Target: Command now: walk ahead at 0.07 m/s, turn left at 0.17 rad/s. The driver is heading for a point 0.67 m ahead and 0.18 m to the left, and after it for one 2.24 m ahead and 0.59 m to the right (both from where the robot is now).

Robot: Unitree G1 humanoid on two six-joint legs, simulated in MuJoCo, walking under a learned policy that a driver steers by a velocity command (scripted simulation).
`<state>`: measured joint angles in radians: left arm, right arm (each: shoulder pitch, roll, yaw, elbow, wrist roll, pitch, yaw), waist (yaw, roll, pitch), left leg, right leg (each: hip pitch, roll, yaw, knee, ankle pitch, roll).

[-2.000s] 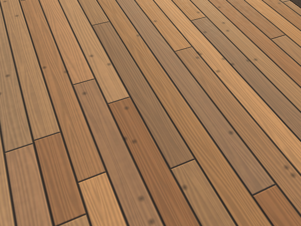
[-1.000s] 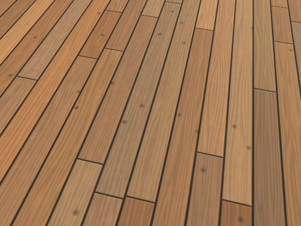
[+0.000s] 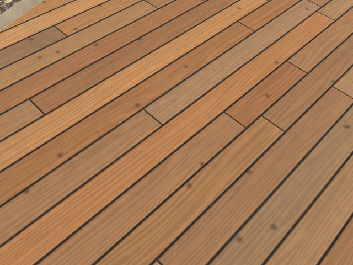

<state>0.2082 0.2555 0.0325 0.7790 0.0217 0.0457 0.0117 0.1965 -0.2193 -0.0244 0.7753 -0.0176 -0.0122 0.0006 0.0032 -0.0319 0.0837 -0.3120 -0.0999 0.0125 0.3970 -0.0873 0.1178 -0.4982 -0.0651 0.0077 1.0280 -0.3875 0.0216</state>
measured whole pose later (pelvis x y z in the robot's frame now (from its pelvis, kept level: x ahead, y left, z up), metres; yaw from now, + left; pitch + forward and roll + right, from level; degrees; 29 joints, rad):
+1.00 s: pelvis +0.16 +0.02 +0.00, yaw +0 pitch +0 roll +0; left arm 0.32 0.23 0.05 1.04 0.03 -0.05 -0.02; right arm 0.32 -0.21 -0.05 1.04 -0.02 -0.08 0.00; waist 0.00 -0.04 0.01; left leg -0.16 -0.05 0.07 0.40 -0.25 0.07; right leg -0.36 -0.03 -0.02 1.04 -0.34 -0.08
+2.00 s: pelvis +0.71 +0.07 +0.00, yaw +6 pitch +0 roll +0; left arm 0.38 0.18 0.05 1.04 0.00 -0.06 0.00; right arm 0.14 -0.19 -0.06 0.95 -0.04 -0.08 0.00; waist 0.03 -0.02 0.06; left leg -0.28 0.00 0.16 0.46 -0.18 0.07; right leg -0.33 -0.05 -0.03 1.14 -0.35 -0.09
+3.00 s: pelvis +1.26 +0.00 -0.02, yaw -29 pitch +2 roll +0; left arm 0.43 0.29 0.08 0.88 0.00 -0.04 0.00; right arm 0.03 -0.25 -0.02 0.71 -0.05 -0.07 0.00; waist 0.09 -0.01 0.05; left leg -0.47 -0.01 0.03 0.58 -0.12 0.03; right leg -0.12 0.14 0.18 0.87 -0.50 -0.10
